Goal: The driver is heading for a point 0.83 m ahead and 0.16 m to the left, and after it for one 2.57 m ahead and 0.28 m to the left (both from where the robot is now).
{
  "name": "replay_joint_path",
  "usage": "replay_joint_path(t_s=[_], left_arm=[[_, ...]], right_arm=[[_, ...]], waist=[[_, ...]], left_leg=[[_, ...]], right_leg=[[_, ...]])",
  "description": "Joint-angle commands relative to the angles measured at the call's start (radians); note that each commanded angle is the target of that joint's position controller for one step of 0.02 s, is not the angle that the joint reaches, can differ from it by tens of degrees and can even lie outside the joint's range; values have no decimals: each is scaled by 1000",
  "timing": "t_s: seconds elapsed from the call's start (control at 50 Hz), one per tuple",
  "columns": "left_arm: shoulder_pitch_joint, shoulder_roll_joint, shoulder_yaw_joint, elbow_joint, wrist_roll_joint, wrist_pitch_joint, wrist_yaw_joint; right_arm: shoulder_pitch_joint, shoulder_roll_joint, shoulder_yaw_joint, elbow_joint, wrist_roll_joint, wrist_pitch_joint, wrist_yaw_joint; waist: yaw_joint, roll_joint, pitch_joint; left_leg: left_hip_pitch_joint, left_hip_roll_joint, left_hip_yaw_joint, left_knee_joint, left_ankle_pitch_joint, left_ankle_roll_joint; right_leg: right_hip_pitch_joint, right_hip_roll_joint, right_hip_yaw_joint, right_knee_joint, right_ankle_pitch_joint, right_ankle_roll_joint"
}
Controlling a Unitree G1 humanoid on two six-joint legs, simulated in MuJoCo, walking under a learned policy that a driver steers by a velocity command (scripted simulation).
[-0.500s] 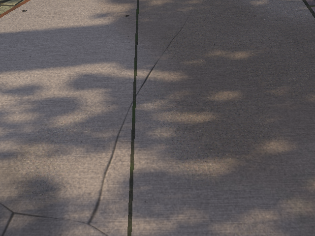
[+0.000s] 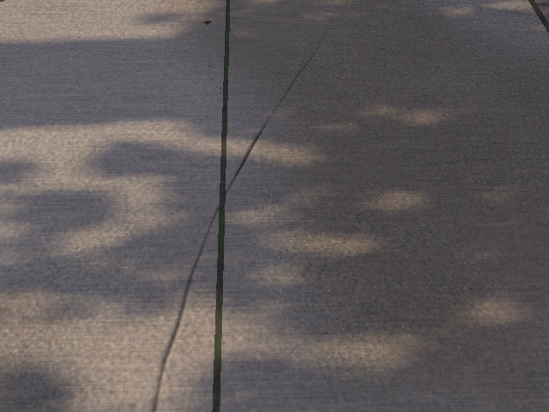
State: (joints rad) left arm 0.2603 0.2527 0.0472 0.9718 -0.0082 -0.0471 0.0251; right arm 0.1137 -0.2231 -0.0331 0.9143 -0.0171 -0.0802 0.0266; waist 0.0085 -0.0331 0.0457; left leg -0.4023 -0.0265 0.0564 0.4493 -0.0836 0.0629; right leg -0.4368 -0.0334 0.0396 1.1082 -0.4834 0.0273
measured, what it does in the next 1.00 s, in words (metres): walks ahead: right foot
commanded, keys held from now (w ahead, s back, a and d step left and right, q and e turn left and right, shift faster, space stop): no key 0.54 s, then w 0.46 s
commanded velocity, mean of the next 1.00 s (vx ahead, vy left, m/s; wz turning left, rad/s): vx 0.16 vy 0.00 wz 0.00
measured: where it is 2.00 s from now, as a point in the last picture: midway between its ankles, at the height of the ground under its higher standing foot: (289, 294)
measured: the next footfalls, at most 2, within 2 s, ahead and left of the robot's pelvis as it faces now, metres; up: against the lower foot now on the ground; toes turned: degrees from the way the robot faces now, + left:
right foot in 0.22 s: +0.11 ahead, -0.15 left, +0.00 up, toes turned +0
right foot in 1.04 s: +0.32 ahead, -0.20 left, +0.00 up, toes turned -3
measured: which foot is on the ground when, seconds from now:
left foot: down 0.00-1.00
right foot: up 0.00-0.20, down 0.22-0.76, up 0.78-1.00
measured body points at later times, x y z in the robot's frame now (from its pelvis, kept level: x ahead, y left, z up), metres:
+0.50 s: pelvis +0.07 -0.02 +0.00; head +0.08 -0.03 +0.45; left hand +0.09 +0.23 -0.14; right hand +0.14 -0.27 -0.15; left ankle +0.09 +0.08 -0.73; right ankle +0.07 -0.15 -0.73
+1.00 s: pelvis +0.19 -0.08 +0.00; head +0.21 -0.09 +0.45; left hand +0.34 +0.17 -0.12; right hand +0.12 -0.32 -0.16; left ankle +0.09 +0.08 -0.73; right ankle +0.26 -0.19 -0.72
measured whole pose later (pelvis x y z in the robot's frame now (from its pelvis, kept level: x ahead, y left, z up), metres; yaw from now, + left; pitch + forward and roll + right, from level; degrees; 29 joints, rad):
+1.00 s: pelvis +0.19 -0.08 +0.00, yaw +0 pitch +1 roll +0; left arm 0.12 0.21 0.06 0.96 -0.03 -0.11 -0.02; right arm 0.43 -0.23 -0.05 1.09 0.02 -0.07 -0.01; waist -0.06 0.04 -0.01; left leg -0.09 0.07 0.00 0.47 -0.40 -0.05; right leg -0.47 -0.04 -0.05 0.70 -0.27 -0.06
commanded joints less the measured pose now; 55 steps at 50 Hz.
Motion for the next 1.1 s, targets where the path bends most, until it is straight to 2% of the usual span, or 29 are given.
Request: replay_joint_path(t_s=[0.02, 0.06, 0.1, 0.16, 0.2, 0.22, 0.24, 0.26, 0.28, 0.3, 0.38, 0.54, 0.56, 0.6, 0.66, 0.74, 0.76, 0.78, 0.8, 0.84, 0.88, 0.92, 0.96, 1.0, 1.02, 1.04, 1.06, 1.08, 1.1], left_arm=[[152, 12, 10, -5, 7, 31, 21], [119, 14, 9, -11, 10, 40, 30], [82, 36, 14, -14, 11, 53, 31], [41, 39, 19, -13, 15, 61, 28], [32, 40, 19, -6, 31, 57, 26], [39, 56, 19, -7, 35, 54, 26], [22, 123, 33, -2, 21, 51, 29], [24, 100, 35, 18, 12, 46, 22], [14, 61, 26, 23, 17, 38, 19], [-8, 49, 22, 24, 22, 30, 18], [-4, 44, 21, 41, 13, 9, 17], [26, 38, 16, 74, 10, 17, 19], [49, 32, 15, 88, 8, 20, 19], [55, 53, 25, 90, -4, 26, 21], [58, 38, 22, 74, -18, -2, 21], [34, 7, 17, 48, -21, -53, 0], [6, -6, 13, 31, -21, -63, -6], [-13, -32, 6, 12, -20, -73, -14], [-60, -26, 7, -6, -17, -82, -21], [-171, -2, 8, -52, -23, -89, -34], [-205, 13, 10, -74, -30, -87, -43], [-185, 4, 5, -72, -33, -79, -53], [-48, -6, 13, -10, -27, -65, -54], [98, 52, 49, 46, -18, -39, -38], [184, 80, 66, 60, -17, -34, -28], [291, 179, 88, 63, -4, -35, -16], [337, 209, 72, 61, 16, -51, -26], [251, 175, 57, 53, 12, -65, -34], [142, 113, 39, 23, -2, -75, -42]], right_arm=[[-32, -98, -15, -31, -22, -8, -6], [-28, -111, -18, -20, -19, -6, -16], [-15, -127, -21, -10, -8, 5, -26], [-25, -122, -17, 2, 7, 26, -37], [9, -89, -5, 23, 15, 34, -40], [33, -82, -3, 32, 14, 36, -40], [85, -90, -10, 36, 12, 37, -40], [71, -91, -12, 38, 10, 44, -47], [58, -94, -13, 39, 10, 49, -52], [59, -82, -12, 42, 11, 54, -56], [70, -74, -12, 66, 7, 58, -54], [70, -72, -14, 101, 17, 67, -54], [90, -65, -13, 116, 18, 69, -55], [100, -88, -23, 125, 31, 74, -58], [108, -87, -26, 118, 45, 43, -57], [200, -98, -33, 134, 53, -7, -40], [251, -116, -38, 145, 55, -14, -36], [299, -155, -47, 157, 57, -19, -33], [345, -160, -49, 168, 53, -26, -32], [413, -160, -49, 178, 33, -41, -31], [370, -150, -41, 158, 33, -37, -37], [241, -147, -36, 114, 42, -13, -42], [161, -187, -46, 92, 45, 7, -39], [190, -178, -44, 101, 42, 6, -40], [181, -142, -33, 101, 45, 1, -40], [174, -61, -12, 74, 25, -1, -42], [245, 25, 1, 59, 40, -19, -49], [246, -22, -13, 59, 78, -31, -48], [175, -63, -20, 34, 82, -35, -43]], waist=[[56, 138, -158], [48, 145, -173], [30, 142, -179], [32, 138, -111], [33, 105, -58], [22, 75, -37], [-35, -20, -12], [-22, -68, 1], [-21, -72, 6], [-30, -79, -3], [-23, -34, -45], [-7, 24, -62], [-5, 25, -80], [-7, 22, -22], [-8, 34, 95], [-39, 74, 76], [-56, 117, 65], [-60, 197, 48], [-79, 207, 36], [-121, 195, 24], [-95, 118, 4], [-43, 114, 20], [38, 147, -2], [102, 129, -41], [158, 81, -63], [186, -171, -97], [136, -314, -181], [91, -211, -118], [73, -125, -20]], left_leg=[[45, 237, -164, -182, 436, 184], [45, 230, -148, -192, 363, 184], [46, 234, -168, -219, 132, 175], [-6, 213, -193, -247, -258, 134], [-28, 173, -194, -233, -402, 71], [-29, 146, -186, -199, -415, 36], [-26, 86, -139, -177, -371, 10], [65, 49, -78, -136, -304, -8], [128, 49, -68, -99, -255, -11], [162, 53, -65, -81, -216, -7], [187, 55, -58, -49, -92, 1], [212, 59, -55, -17, 33, -6], [218, 47, -42, -14, -63, -4], [157, 27, -32, 6, -403, 16], [64, 70, -105, -10, -585, 55], [166, 135, -225, -20, -526, 115], [237, 185, -320, -64, -509, 148], [325, 284, -478, -115, -460, 202], [397, 353, -589, -136, -358, 241], [547, 443, -682, -144, -141, 273], [553, 432, -575, -141, -79, 216], [336, 342, -386, -206, -171, 133], [46, 219, -191, -201, -214, 76], [-50, 173, -119, -84, -95, 44], [-81, 138, -80, 95, -7, 7], [-191, 72, -7, 490, -147, -60], [-349, -55, -120, 796, -495, -62], [-439, 7, -211, 940, -438, -28], [-484, 61, -207, 941, -326, 12]], right_leg=[[110, -52, 4, -139, 74, 8], [145, -49, -2, -271, 121, 7], [177, -46, -6, -355, 191, 5], [234, -29, -29, -503, 269, -12], [278, -34, -26, -635, 317, -38], [284, -75, 15, -684, 335, -56], [246, -86, 20, -676, 278, -79], [129, -63, 20, -714, 117, -80], [77, -57, 24, -749, 78, -66], [64, -55, 22, -762, 102, -50], [139, -44, 8, -725, 264, -39], [202, -27, -15, -682, 397, -47], [212, -17, -26, -687, 300, -52], [157, -3, -25, -680, -16, -88], [72, -34, 29, -684, -184, -134], [-15, -16, 9, -560, -64, -147], [-79, 10, -29, -477, -11, -137], [-156, 35, -78, -362, 69, -125], [-236, 36, -74, -276, 79, -122], [-458, -6, -9, -56, -131, -127], [-511, -80, 16, -40, -95, -125], [-269, -90, -22, -285, 23, -112], [165, 18, -141, -451, 313, -80], [407, 90, -197, -458, 334, -68], [499, 51, -143, -507, 298, -89], [562, -193, 202, -671, 152, -162], [637, -395, 718, -907, 50, -292], [553, -427, 765, -946, -156, -303], [456, -388, 600, -931, -174, -256]])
